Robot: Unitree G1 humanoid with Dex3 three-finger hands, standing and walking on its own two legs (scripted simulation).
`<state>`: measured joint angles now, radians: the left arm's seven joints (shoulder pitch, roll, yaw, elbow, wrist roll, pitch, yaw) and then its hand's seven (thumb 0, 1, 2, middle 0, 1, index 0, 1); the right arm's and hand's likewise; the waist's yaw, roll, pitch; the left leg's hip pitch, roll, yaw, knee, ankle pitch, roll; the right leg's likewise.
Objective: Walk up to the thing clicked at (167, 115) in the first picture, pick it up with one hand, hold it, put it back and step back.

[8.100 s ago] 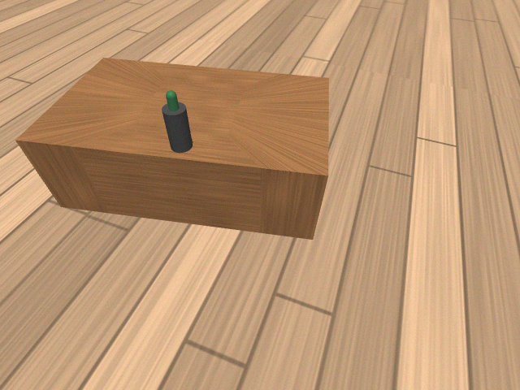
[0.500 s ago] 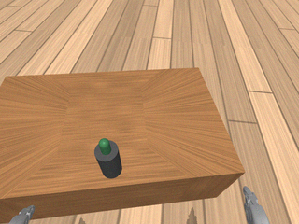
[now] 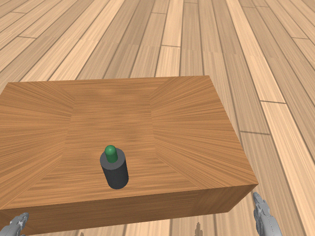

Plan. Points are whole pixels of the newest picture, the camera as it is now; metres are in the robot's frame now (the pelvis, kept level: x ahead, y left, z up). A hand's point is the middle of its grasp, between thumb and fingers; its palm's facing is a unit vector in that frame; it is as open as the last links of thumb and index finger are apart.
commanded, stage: go down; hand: left
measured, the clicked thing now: (114, 165) +0.42 +0.14 -0.20
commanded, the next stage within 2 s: approach in 1.42 s
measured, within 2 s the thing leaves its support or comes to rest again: neither
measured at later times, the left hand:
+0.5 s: hand (29, 183) +0.28 +0.31 -0.01, palm faces +0.11 -0.98 -0.18, open 17.6 cm
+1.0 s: hand (21, 157) +0.33 +0.33 +0.04, palm faces +0.11 -0.99 -0.12, open 17.5 cm
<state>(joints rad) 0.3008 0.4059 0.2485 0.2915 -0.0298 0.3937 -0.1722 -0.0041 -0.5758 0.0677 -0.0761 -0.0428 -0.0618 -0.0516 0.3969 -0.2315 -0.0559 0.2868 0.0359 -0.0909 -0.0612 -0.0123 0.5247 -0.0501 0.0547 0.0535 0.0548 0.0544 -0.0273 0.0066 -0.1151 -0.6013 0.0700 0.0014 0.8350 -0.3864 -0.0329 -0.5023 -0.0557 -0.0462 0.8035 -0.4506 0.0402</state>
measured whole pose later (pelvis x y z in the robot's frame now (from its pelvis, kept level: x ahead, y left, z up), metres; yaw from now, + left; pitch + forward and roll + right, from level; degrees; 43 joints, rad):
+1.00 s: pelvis -0.02 +0.00 +0.00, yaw -1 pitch +10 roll -1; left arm -0.37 0.67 0.47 0.91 -0.10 0.03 -0.46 -0.01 -0.54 0.06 -0.06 -0.04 -0.05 -0.04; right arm 0.36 -0.26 -0.01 0.36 0.03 -0.17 -0.07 -0.01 0.52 -0.06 0.05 0.05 0.06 0.05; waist -0.06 -0.01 -0.10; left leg -0.65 0.08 0.01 0.84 -0.36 -0.03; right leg -0.57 -0.04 -0.03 0.83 -0.43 0.03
